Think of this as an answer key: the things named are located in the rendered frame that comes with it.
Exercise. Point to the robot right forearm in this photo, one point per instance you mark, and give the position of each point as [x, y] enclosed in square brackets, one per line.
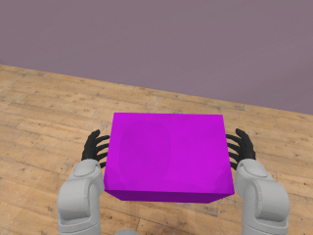
[266, 203]

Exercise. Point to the robot left hand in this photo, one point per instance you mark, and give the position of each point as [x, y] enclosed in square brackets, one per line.
[90, 150]

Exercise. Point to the robot right hand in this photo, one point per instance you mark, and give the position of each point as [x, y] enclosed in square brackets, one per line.
[244, 150]

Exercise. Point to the robot left forearm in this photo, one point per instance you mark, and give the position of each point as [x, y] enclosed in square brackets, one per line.
[78, 203]

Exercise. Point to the carton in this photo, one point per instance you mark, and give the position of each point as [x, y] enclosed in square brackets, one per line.
[170, 158]

